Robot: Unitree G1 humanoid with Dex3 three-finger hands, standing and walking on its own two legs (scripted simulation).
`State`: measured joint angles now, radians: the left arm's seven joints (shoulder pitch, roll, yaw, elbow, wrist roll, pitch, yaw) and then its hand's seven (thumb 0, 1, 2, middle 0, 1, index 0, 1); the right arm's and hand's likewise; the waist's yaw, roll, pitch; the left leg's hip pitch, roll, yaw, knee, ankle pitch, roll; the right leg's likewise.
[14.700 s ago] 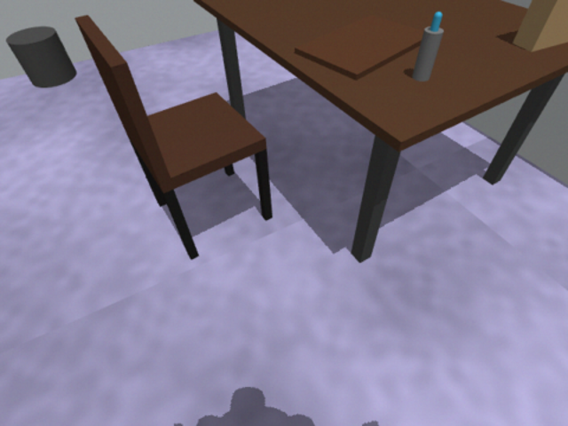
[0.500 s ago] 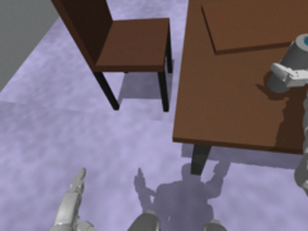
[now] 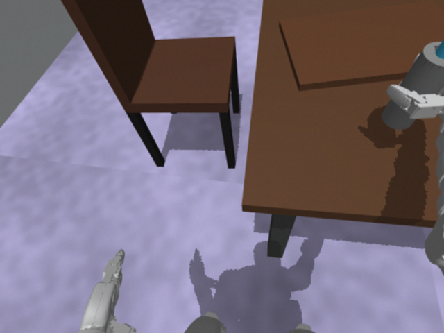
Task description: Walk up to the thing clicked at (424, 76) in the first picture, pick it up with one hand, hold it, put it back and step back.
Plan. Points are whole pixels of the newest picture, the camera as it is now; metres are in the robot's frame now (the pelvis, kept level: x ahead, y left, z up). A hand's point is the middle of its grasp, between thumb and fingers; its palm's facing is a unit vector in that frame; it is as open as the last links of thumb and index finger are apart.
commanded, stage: settle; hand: right
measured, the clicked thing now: (425, 79) +0.51 -0.22 +0.15
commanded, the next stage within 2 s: lift in 0.08 s
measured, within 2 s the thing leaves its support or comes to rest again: neither
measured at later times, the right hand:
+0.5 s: hand (428, 73) +0.50 -0.22 +0.17, palm faces +0.21 +0.98 +0.01, open 8.6 cm
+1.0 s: hand out of the picture +0.42 -0.19 +0.23, palm faces +0.20 +0.98 -0.01, open 8.6 cm
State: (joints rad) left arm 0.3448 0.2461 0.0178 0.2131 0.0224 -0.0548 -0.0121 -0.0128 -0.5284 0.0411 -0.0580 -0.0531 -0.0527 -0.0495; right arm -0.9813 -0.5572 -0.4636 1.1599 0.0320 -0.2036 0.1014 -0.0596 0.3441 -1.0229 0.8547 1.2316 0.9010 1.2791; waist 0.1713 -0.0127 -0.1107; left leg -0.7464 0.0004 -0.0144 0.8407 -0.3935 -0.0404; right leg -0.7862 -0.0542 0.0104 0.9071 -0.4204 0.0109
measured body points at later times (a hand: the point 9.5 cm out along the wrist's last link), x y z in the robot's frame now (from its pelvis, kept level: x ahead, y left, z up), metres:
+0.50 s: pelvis +0.00 +0.00 +0.01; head +0.07 -0.01 +0.46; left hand +0.15 +0.27 -0.03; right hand +0.49 -0.27 +0.17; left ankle +0.00 +0.15 -0.69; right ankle +0.00 -0.12 -0.69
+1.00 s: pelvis +0.01 +0.01 +0.03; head +0.01 +0.03 +0.48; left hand +0.17 +0.26 -0.03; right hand +0.40 -0.25 +0.23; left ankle +0.00 +0.15 -0.69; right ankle +0.00 -0.12 -0.69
